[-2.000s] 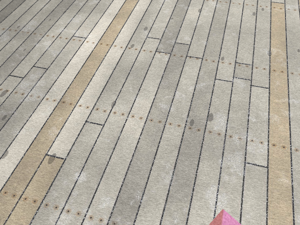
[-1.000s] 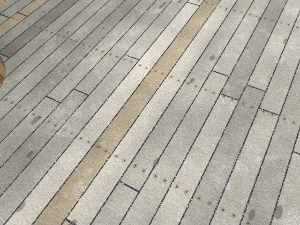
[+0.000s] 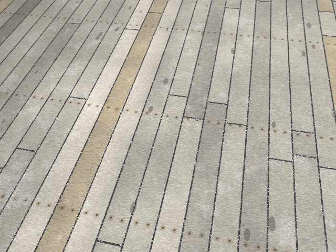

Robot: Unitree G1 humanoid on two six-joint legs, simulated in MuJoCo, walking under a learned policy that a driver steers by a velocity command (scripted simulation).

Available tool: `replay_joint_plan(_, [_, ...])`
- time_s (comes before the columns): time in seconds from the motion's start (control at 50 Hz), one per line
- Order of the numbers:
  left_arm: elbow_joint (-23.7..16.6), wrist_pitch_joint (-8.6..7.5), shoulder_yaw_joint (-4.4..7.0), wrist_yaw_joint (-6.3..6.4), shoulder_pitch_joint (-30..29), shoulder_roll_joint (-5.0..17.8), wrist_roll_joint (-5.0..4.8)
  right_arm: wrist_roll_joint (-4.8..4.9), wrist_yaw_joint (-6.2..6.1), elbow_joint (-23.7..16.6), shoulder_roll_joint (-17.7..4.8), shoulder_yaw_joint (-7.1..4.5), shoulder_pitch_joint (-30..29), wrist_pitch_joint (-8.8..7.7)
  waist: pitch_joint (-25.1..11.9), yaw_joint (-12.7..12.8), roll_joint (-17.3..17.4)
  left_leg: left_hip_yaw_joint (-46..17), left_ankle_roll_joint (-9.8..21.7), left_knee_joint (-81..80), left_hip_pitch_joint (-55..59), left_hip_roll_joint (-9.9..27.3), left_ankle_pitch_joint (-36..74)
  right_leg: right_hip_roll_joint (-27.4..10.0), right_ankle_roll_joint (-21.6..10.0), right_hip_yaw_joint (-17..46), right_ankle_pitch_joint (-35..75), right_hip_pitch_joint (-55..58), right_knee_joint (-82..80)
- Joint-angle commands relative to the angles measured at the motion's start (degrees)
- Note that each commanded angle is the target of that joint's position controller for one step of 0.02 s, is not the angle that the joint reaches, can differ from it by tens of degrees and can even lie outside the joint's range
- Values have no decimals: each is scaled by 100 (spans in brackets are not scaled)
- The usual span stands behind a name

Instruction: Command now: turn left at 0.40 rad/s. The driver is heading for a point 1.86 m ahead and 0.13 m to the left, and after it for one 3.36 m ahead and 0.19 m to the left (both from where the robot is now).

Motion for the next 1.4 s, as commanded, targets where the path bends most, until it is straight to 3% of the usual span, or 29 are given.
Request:
replay_joint_plan(0.02, [-165,-36,280,12,170,985,34,16,54,-467,-310,-77,-242,-12,-255,307,-1081,138,-34,-476,-267,74,-35,-1492,-1084,785,2391,422,-430])
replay_joint_plan(0.1, [-170,-32,390,-68,44,1210,43,62,109,-557,-348,-98,-104,-32,-480,190,-1110,368,169,-1473,417,14,303,-1639,-936,718,2398,236,-31])
replay_joint_plan(0.14, [-135,-9,416,-95,42,1194,22,8,76,-500,-412,-118,139,-131,-504,-45,-637,171,341,-2838,1262,-45,1472,-1397,-412,323,1322,-399,715])
replay_joint_plan(0.16, [-202,14,367,-137,255,919,52,-84,20,-564,-980,-241,196,-222,-465,15,829,-1563,602,-3692,1769,1065,2171,-780,37,-270,-350,-1386,2150])
replay_joint_plan(0.18, [-615,93,261,-44,-322,642,37,-55,43,-556,-1715,-421,495,-245,-262,-209,1697,-3150,1530,-3720,1416,2301,4100,234,209,-25,-2306,-2348,3014])
replay_joint_plan(0.2, [-558,143,284,3,-358,825,53,-29,34,-506,-1453,-388,593,-239,-300,-196,765,-2893,1791,-3662,1367,2184,3939,0,182,566,-2203,-2311,3713])
replay_joint_plan(0.24, [-347,99,330,-63,-95,922,-64,8,-35,-675,-960,-251,-223,-175,-11,192,297,-2004,1419,-3655,1121,1405,2982,-166,150,722,-1203,-2291,3712])
replay_joint_plan(0.28, [-237,66,369,-129,117,1015,72,46,-70,-776,-823,-206,-444,-166,-245,236,483,-1730,1262,-3580,1372,1046,3326,-90,215,652,-748,-2228,3777])
replay_joint_plan(0.4, [-251,120,345,-143,139,901,25,32,-77,-688,-844,-202,-67,-220,-404,73,401,-1898,1273,-3562,1800,1037,3241,-41,377,668,-564,-2385,3301])
replay_joint_plan(0.5, [-60,136,254,-149,241,710,-4,-97,-165,-541,-469,39,-165,-289,-422,25,374,-1656,1216,-3741,1452,1064,2862,-104,303,638,-631,-1469,2181])
replay_joint_plan(0.6, [-63,-19,252,-276,47,898,52,-153,-166,-222,-897,-57,173,-298,115,-183,477,-2323,1462,-4457,1477,1386,-534,90,12,574,-1077,-1768,1893])
replay_joint_plan(0.74, [-149,-268,220,-396,23,740,2,-106,-156,-72,-884,-138,128,-609,138,-59,212,-1843,1450,-4434,1713,1604,-23,12,-361,455,-1015,-1597,1247])
replay_joint_plan(0.8, [55,-331,220,-415,727,619,1,-26,-94,-93,-892,-159,-207,-626,50,413,147,-931,1121,-3762,559,1219,341,327,-516,64,-287,243,-66])
replay_joint_plan(0.82, [252,-369,302,-386,1301,818,31,-56,-85,-123,-740,-109,-267,-654,-166,642,-163,-523,925,-2951,-177,938,594,289,-615,427,-479,1273,-231])
replay_joint_plan(0.84, [392,-423,437,-328,2061,1304,111,-111,-51,-317,-328,31,-485,-691,-479,959,-1360,343,598,-962,-1045,276,479,-970,-921,2343,-1758,2050,-1143])
replay_joint_plan(0.86, [360,-444,515,-345,2260,1708,25,-193,-12,-649,-336,53,-876,-746,-182,941,-1733,297,431,96,-2632,-428,-376,-2006,-1580,4759,-2367,2178,-1754])
replay_joint_plan(0.88, [357,-423,470,-347,1950,1433,0,-275,18,-541,-661,-12,-771,-744,236,670,-698,-212,431,672,-2783,131,-116,-1957,-1705,4244,-1967,1799,-1538])
replay_joint_plan(0.92, [179,-455,402,-339,1444,1150,-27,-146,128,-418,-680,-6,-620,-814,288,358,-349,-259,278,652,-2492,407,815,-1295,-1426,3174,-480,1424,-1446])
replay_joint_plan(0.98, [223,-519,387,-291,1539,1120,-95,-267,180,-479,-627,36,-755,-702,82,286,-515,-45,-54,499,-2158,406,1304,-896,-1324,2516,1534,1185,-1412])
replay_joint_plan(1.16, [524,-524,380,-173,2181,1066,-69,-122,239,-1191,-341,272,-2279,-667,181,649,-683,390,-8,-1586,-1543,43,2610,-566,-982,2104,3590,921,-1279])
replay_joint_plan(1.2, [516,-602,339,-163,1980,1085,-62,-82,188,-1068,-394,255,-1884,-675,-15,443,-679,443,262,-1906,-632,-103,2744,-626,-775,1893,4431,904,-1189])
replay_joint_plan(1.24, [566,-647,360,-161,1927,1200,24,-84,60,-749,-735,125,-861,-721,-441,1,-821,464,552,-2100,399,-365,2152,-678,-575,1732,6179,1272,60])
replay_joint_plan(1.26, [578,-640,364,-161,1823,1214,37,-81,-16,-473,-805,70,19,-760,-834,-431,-779,371,705,-2469,1332,-252,2449,-551,-497,1546,5946,1125,1123])
replay_joint_plan(1.28, [472,-642,307,-173,1856,1014,61,-160,-108,-302,-1092,-22,848,-791,-1439,-686,-415,-477,931,-2378,2582,554,1743,-322,-479,1411,4385,342,2545])
replay_joint_plan(1.3, [445,-615,194,-227,2716,420,-139,-262,-96,-212,-1731,-228,1204,-769,-2254,-316,1305,-3603,2033,-2665,4065,2234,1417,780,-148,928,85,-1496,5142])
replay_joint_plan(1.32, [451,-649,253,-214,2337,949,82,-12,15,-157,-1267,-157,839,-695,-1990,-260,659,-4679,2019,-3502,3586,2146,1255,757,-274,1120,-1222,-2104,5541])
replay_joint_plan(1.34, [283,-673,268,-230,1744,993,108,48,49,-280,-991,-110,113,-703,-994,-9,316,-3723,1914,-3580,2708,1928,1002,332,-310,1112,-668,-2427,5405])
replay_joint_plan(1.36, [189,-707,231,-255,1323,974,132,8,77,-302,-696,-54,-140,-727,-624,6,-73,-3109,1807,-3684,2109,1681,1465,121,-317,1008,-384,-2406,5111])
replay_joint_plan(1.4, [29,-631,202,-318,1134,836,201,-2,46,-112,-498,21,-37,-763,-242,259,-42,-2370,1622,-3880,1259,1220,2321,-109,-227,912,-361,-2152,4571])
Velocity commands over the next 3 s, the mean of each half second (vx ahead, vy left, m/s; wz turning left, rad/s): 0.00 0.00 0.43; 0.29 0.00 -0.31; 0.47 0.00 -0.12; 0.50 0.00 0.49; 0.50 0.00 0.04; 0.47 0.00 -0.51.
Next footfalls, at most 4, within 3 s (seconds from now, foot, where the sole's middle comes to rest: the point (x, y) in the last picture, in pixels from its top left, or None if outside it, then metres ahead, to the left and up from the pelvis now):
0.16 left None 0.00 0.11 -0.78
0.82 right None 0.07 -0.08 -0.78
1.28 left None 0.46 0.05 -0.78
1.76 right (210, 200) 0.70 -0.15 -0.78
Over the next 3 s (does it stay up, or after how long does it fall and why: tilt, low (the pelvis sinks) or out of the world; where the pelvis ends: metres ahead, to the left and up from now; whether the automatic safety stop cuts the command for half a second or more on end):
stays up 1.15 0.05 -0.01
